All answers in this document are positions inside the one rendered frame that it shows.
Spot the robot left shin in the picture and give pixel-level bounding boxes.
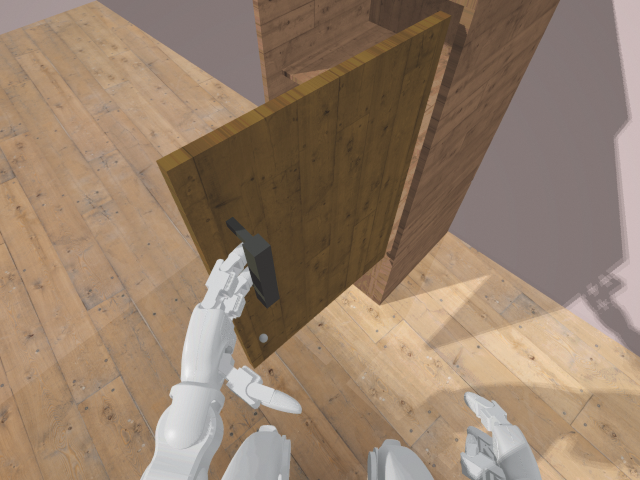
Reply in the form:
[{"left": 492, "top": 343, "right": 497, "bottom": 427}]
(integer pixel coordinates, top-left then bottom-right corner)
[{"left": 258, "top": 425, "right": 278, "bottom": 433}]

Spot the cupboard door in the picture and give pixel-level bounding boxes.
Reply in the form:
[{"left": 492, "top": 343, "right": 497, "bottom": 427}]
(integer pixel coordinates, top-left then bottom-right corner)
[{"left": 156, "top": 11, "right": 451, "bottom": 369}]

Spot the robot left hand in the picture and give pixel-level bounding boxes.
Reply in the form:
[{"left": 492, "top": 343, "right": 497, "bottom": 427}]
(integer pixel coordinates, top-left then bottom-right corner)
[{"left": 181, "top": 242, "right": 302, "bottom": 414}]

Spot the handle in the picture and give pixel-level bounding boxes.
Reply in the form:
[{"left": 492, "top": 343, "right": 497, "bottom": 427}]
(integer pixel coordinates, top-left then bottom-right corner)
[{"left": 226, "top": 217, "right": 280, "bottom": 308}]

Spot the left robot thigh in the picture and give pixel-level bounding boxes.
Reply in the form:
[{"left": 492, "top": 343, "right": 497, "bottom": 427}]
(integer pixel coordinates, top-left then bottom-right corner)
[{"left": 221, "top": 431, "right": 291, "bottom": 480}]

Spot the robot left forearm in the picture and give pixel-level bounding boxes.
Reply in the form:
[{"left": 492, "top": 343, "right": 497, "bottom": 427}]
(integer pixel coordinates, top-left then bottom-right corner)
[{"left": 140, "top": 382, "right": 225, "bottom": 480}]

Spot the robot right hand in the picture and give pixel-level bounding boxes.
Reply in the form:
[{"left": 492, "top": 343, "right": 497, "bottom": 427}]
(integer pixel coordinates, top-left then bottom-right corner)
[{"left": 460, "top": 392, "right": 542, "bottom": 480}]

